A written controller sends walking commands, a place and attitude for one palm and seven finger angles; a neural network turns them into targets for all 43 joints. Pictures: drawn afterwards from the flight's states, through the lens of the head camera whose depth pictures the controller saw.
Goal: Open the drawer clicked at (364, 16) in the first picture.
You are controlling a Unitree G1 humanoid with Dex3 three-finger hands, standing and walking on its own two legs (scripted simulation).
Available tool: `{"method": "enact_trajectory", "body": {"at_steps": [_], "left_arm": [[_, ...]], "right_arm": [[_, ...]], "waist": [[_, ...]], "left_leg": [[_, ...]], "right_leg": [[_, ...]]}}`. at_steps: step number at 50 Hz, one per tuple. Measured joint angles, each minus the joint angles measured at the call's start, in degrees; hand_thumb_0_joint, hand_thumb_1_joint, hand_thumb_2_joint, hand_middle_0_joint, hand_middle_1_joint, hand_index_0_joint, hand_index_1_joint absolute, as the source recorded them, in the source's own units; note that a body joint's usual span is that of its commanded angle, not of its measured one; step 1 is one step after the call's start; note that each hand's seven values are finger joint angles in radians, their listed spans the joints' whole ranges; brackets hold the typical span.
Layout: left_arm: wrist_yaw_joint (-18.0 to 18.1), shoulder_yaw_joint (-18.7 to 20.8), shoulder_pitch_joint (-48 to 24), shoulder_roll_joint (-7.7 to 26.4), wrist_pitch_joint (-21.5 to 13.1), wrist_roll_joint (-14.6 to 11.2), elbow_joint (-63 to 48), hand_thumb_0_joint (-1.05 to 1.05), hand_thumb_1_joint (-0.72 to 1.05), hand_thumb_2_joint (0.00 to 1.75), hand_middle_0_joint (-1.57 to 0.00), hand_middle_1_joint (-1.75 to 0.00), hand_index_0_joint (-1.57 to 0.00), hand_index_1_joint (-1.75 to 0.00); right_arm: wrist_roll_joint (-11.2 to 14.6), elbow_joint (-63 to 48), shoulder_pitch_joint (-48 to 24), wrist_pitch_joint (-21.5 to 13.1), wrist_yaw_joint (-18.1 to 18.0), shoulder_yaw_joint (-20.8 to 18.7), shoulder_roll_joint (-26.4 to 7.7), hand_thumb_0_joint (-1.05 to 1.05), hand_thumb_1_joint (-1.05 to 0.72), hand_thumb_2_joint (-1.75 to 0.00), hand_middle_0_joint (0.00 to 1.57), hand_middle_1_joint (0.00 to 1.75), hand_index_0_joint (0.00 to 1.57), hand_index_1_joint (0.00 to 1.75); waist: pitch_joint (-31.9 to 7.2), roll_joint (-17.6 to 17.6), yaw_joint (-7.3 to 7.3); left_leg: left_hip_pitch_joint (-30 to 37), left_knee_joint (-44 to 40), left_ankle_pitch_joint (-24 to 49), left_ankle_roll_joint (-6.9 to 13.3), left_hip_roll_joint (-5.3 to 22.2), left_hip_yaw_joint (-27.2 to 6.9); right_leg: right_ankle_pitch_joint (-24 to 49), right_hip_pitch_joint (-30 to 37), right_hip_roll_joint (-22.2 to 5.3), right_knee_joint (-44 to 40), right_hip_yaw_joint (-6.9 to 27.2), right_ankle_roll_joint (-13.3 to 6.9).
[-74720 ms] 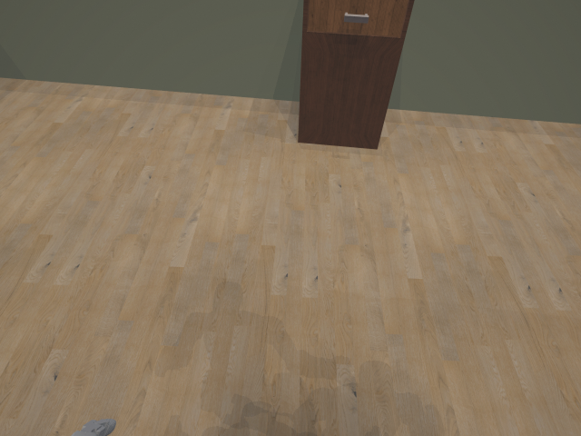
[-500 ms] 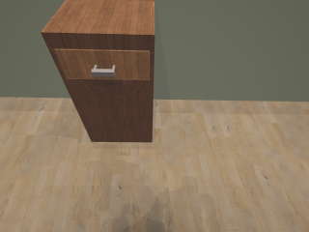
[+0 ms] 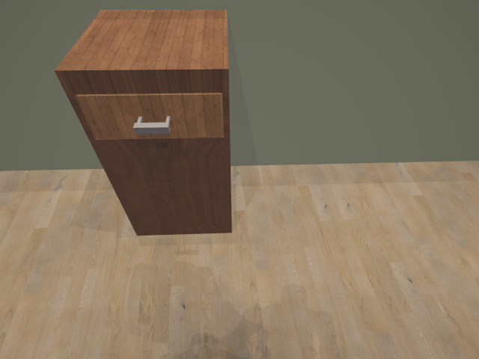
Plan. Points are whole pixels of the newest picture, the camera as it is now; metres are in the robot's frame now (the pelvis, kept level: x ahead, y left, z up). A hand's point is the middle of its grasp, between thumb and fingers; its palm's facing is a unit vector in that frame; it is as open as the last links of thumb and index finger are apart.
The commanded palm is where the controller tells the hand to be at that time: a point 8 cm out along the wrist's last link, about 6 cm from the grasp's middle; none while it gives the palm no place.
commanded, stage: let the arm hang, fingers relaxed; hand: left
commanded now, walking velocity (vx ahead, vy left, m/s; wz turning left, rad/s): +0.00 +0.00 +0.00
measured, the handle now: (153, 123) +0.76 +0.29 -0.08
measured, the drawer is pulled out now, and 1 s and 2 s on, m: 0.00 0.00 0.00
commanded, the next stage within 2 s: look to check the result in 0.02 s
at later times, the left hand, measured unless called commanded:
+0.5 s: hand out of the picture +0.05 +0.21 -0.17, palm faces -0.01 -0.96 -0.29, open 7.4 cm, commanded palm none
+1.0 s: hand out of the picture +0.07 +0.19 -0.18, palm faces +0.06 -0.97 -0.22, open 7.4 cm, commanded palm none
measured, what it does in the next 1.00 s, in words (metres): shifts its weight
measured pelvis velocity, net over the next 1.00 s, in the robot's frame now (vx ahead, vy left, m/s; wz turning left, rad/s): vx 0.05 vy -0.01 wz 0.04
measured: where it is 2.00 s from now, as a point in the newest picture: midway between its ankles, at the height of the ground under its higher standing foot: outside the picture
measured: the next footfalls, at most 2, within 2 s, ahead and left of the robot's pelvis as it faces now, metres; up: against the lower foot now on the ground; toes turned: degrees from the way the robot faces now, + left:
left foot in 1.18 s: +0.17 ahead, +0.18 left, +0.00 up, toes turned +9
right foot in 1.42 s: +0.32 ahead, -0.06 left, +0.00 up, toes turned +2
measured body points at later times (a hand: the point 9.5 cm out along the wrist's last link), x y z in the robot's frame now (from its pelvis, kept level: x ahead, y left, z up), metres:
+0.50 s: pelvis +0.02 -0.01 +0.00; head +0.04 -0.02 +0.45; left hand +0.06 +0.26 -0.14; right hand +0.05 -0.27 -0.16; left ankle -0.02 +0.09 -0.75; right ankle +0.01 -0.08 -0.75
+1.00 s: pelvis +0.05 -0.01 +0.00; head +0.07 -0.01 +0.44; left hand +0.07 +0.24 -0.16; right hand +0.05 -0.25 -0.16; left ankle +0.00 +0.10 -0.73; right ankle +0.01 -0.08 -0.75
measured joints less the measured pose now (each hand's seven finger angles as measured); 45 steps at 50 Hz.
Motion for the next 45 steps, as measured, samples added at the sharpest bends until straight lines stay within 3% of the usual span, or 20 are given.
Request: {"method": "enact_trajectory", "body": {"at_steps": [17,39,45], "left_arm": [[0.1,0.3,1.1,2.4,0.1,-0.1,1.6,0.00,0.90,0.90,-0.20,-0.30,-0.20,-0.30],[0.0,0.3,-1.1,2.7,-0.2,-0.2,1.0,0.00,0.90,0.90,-0.20,-0.30,-0.21,-0.30],[0.0,0.5,0.4,1.3,0.2,0.2,0.2,0.00,0.90,0.90,-0.20,-0.30,-0.20,-0.30]], "right_arm": [[0.1,-0.2,-1.9,0.4,0.0,0.1,-1.5,0.00,-0.91,-0.90,0.20,0.30,0.20,0.30],[0.1,-0.5,-3.8,0.4,0.1,0.1,-2.7,0.00,-0.91,-0.90,0.20,0.30,0.20,0.30],[-0.5,-0.4,-0.8,1.1,0.4,0.0,-1.7,0.00,-0.91,-0.90,0.20,0.30,0.20,0.30]], "waist": [[1.0,0.5,0.51],[0.7,0.8,0.40],[-0.7,1.3,0.38]], "left_leg": [[1.3,-1.3,-0.3,-0.5,0.4,-0.3],[2.3,-2.2,-0.8,-1.3,1.1,-0.6],[0.3,3.4,-4.9,-1.3,1.8,-1.4]], "right_leg": [[-0.4,1.3,0.5,-1.4,-0.2,-0.4],[-0.8,2.4,1.3,-2.4,-0.4,-1.1],[-3.2,2.2,1.7,-0.2,-1.3,-1.4]]}}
